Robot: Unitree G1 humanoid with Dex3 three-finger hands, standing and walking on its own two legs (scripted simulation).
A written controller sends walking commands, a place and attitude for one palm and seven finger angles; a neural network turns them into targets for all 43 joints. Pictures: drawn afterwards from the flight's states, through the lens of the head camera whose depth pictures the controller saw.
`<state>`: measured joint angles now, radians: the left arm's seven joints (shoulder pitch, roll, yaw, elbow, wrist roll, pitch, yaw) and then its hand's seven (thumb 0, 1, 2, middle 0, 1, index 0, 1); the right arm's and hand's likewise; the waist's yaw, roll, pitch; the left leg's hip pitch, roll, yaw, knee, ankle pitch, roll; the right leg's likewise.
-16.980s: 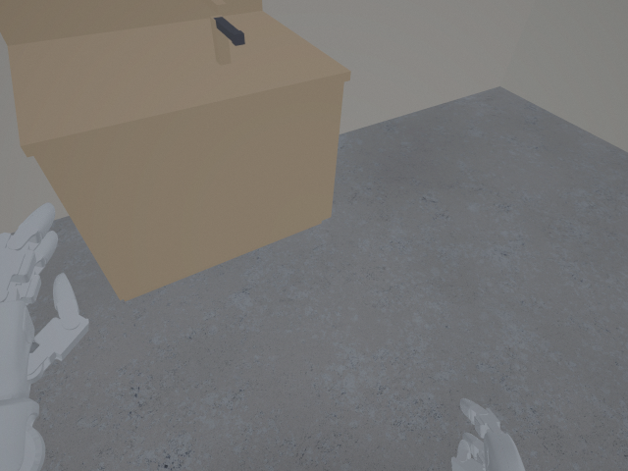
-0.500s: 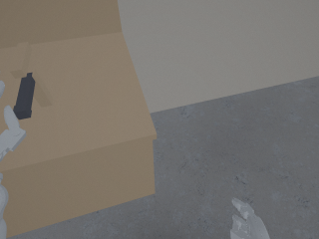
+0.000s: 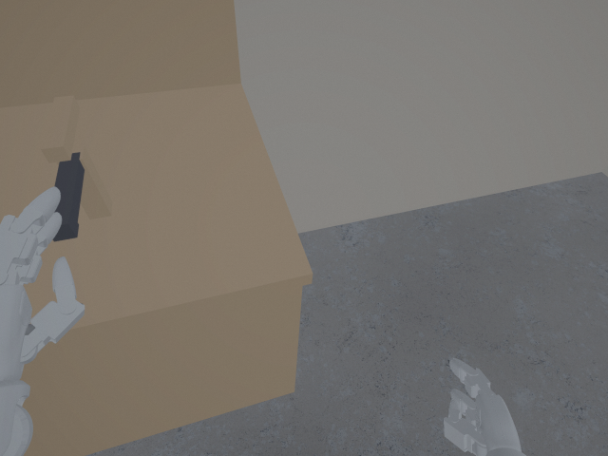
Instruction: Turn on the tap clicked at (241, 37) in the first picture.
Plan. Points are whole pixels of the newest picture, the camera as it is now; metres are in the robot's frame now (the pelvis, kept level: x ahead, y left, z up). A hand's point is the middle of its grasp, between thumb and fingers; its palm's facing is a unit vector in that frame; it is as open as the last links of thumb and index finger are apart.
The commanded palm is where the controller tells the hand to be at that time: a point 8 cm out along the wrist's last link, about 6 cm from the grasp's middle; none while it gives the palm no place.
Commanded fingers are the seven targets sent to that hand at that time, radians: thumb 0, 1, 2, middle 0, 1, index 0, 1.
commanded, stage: shuffle to correct the standing spot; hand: left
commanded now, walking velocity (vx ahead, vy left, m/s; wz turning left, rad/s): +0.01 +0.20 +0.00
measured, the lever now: (62, 226) +0.36 +0.35 +0.10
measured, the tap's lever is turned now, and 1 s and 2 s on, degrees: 0 0 0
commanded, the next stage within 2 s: come to a stop and stand still in 0.02 s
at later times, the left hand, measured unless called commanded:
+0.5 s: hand (40, 313) +0.22 +0.28 +0.14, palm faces +0.34 -0.88 -0.32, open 7.4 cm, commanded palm +0.15 +0.32 +0.18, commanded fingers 0.00 0.90 0.90 -0.20 -0.30 -0.20 -0.30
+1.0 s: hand (48, 288) +0.23 +0.27 +0.17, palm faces +0.31 -0.88 -0.36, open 7.4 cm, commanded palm +0.17 +0.32 +0.18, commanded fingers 0.00 0.90 0.90 -0.20 -0.30 -0.20 -0.30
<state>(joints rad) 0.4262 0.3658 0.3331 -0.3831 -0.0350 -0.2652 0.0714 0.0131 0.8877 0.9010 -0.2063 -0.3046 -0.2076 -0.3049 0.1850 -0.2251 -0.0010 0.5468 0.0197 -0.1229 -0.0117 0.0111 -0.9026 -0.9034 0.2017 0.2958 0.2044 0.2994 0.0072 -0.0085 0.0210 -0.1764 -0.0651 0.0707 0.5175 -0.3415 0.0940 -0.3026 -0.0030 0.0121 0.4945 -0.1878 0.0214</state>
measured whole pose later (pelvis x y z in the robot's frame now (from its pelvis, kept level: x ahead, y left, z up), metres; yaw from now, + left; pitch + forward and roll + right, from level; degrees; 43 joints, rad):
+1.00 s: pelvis +0.00 +0.04 +0.01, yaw -3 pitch -1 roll -1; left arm 0.42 0.35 0.31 -0.45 -0.03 -0.18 0.10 0.02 0.89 0.90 -0.21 -0.31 -0.21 -0.31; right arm 0.21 -0.21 0.01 0.59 0.01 -0.11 -0.04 0.01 -0.90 -0.90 0.20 0.30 0.21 0.30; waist 0.01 -0.02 0.02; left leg -0.20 -0.03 0.00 0.46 -0.24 0.04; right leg -0.16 0.04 -0.02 0.42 -0.24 -0.03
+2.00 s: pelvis -0.01 +0.08 +0.01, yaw -2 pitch -1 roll -2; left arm 0.40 0.36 0.34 -0.48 -0.03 -0.22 0.10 0.02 0.89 0.90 -0.21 -0.30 -0.21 -0.30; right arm 0.20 -0.19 0.03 0.58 0.00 -0.11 -0.03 0.01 -0.90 -0.90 0.20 0.30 0.21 0.30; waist 0.04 -0.03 0.04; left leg -0.21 -0.07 0.01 0.43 -0.20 0.08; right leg -0.16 0.00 -0.01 0.38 -0.20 0.02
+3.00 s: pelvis +0.01 +0.06 +0.00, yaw +0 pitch +3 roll -1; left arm 0.36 0.46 0.37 -0.42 -0.07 -0.25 0.10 0.02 0.88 0.90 -0.21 -0.31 -0.21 -0.31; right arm 0.20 -0.25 0.02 0.62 0.02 -0.15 0.01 0.01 -0.90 -0.90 0.20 0.30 0.21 0.30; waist 0.05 -0.04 0.09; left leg -0.30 -0.08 -0.03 0.50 -0.25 0.07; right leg -0.25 0.00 -0.03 0.48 -0.28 0.00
